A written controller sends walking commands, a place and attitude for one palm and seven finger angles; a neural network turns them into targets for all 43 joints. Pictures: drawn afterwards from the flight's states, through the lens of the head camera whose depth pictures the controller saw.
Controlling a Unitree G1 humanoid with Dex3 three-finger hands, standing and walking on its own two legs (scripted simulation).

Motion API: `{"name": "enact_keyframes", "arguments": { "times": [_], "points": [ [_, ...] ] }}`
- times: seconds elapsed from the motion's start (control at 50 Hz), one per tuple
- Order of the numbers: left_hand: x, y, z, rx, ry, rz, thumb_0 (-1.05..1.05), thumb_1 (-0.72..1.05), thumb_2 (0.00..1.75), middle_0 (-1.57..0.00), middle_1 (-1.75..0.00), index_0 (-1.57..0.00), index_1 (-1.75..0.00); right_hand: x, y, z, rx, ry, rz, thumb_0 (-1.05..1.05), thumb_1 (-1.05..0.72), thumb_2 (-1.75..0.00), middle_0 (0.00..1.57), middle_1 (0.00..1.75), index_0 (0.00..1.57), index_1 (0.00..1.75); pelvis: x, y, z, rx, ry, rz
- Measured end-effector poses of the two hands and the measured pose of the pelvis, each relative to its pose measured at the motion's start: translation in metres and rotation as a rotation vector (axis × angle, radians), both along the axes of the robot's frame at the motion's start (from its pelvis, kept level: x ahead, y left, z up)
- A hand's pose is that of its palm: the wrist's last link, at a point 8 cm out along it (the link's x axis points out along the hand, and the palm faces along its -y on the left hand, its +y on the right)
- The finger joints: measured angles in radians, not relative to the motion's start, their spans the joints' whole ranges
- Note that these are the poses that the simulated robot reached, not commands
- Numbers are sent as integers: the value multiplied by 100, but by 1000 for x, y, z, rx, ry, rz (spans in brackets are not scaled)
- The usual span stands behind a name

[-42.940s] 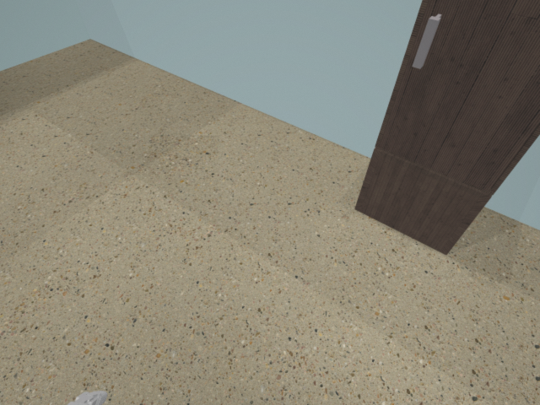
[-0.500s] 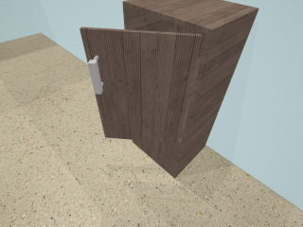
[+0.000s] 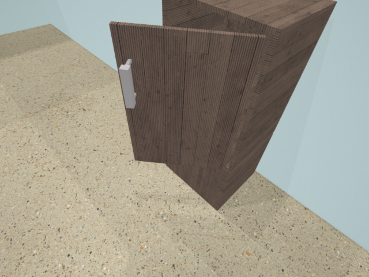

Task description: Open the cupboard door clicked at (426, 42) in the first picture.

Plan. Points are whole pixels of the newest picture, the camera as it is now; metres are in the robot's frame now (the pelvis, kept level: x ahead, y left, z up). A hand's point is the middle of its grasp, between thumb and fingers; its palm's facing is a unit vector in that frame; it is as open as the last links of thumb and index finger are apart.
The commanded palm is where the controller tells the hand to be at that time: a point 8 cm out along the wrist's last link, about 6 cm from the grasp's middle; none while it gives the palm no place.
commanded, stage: look again from close up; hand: left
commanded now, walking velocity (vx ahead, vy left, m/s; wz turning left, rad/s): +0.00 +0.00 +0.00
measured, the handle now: (129, 83) +0.62 +0.21 +0.08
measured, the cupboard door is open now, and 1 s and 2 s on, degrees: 40 40 40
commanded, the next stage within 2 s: shuffle to correct the standing spot in 0.10 s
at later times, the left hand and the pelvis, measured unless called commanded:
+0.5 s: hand out of the picture -0.01 +0.19 -0.19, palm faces +0.06 -0.99 -0.15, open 7.4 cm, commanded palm none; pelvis +0.03 +0.03 -0.01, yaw -1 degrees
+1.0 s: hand (103, 276) +0.16 +0.21 -0.18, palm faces -0.01 -0.98 -0.19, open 7.3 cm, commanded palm none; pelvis +0.07 +0.04 +0.00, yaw -2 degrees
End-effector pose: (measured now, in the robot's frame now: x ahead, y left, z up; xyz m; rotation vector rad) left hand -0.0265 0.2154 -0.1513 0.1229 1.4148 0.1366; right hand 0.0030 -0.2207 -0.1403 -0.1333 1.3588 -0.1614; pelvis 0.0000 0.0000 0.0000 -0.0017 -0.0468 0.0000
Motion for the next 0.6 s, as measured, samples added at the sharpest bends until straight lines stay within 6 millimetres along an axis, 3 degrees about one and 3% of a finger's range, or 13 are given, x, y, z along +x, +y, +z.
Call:
{"name": "enact_keyframes", "arguments": {
  "times": [0.22, 0.42, 0.52, 0.6],
  "points": [
    [2, 2, 0, -7, 2, -1, 0, 91, 90, -20, -30, -20, -30, 13, 3, 2, -11, -29, -6, 1, -91, -90, 20, 30, 20, 30, 4, 7, 0, 2, 0, -9],
    [7, 13, -1, -1, 1, 23, 0, 91, 90, -20, -30, -20, -30, 5, 8, -1, -16, 16, -15, 0, -90, -90, 20, 30, 19, 30, 17, 14, -2, -10, 12, -19],
    [10, 27, -11, -17, 27, 46, 0, 91, 90, -20, -30, -20, -30, -2, 21, -2, -37, 45, -35, 0, -90, -90, 20, 30, 19, 30, 30, 29, -8, -20, 7, -22],
    [28, 39, -9, -26, 52, 8, 0, 91, 90, -20, -30, -20, -30, -10, 38, 2, -39, 55, -78, 0, -90, -90, 20, 30, 19, 30, 42, 42, -6, -18, 11, -45]
  ]
}}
